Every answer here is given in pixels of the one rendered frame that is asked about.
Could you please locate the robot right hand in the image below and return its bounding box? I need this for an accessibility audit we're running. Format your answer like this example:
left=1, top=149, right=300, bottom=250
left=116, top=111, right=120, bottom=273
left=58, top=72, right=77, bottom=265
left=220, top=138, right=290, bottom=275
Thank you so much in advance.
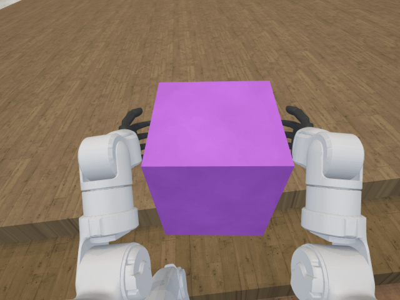
left=281, top=106, right=314, bottom=157

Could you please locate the carton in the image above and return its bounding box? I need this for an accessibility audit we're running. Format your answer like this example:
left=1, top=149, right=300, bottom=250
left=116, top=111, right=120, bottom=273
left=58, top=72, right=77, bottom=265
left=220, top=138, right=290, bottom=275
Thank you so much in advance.
left=141, top=81, right=294, bottom=236

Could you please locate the robot left forearm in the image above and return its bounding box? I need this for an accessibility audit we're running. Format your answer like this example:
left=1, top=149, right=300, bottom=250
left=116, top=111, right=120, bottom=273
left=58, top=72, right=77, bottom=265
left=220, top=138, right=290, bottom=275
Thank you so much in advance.
left=76, top=129, right=142, bottom=293

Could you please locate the robot right forearm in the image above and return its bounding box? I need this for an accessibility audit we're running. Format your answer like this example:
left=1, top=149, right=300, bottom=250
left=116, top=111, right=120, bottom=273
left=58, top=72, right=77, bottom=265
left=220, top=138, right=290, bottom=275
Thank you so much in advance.
left=292, top=127, right=375, bottom=293

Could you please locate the right robot upper arm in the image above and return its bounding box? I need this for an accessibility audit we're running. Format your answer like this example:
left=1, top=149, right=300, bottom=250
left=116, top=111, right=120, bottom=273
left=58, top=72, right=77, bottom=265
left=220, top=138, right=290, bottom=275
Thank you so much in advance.
left=291, top=244, right=377, bottom=300

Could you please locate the left robot thigh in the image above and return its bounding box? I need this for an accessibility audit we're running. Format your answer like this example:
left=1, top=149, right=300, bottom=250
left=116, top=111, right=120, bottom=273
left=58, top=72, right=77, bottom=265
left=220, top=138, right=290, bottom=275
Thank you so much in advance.
left=145, top=266, right=188, bottom=300

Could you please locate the robot left hand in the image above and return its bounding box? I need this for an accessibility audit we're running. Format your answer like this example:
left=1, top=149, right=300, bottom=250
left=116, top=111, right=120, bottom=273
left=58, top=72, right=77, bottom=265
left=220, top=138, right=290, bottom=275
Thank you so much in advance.
left=119, top=108, right=151, bottom=160

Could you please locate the left robot upper arm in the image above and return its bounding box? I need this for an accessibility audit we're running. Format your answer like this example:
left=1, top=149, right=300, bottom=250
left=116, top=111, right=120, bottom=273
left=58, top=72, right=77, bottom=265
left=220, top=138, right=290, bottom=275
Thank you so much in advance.
left=67, top=242, right=153, bottom=300

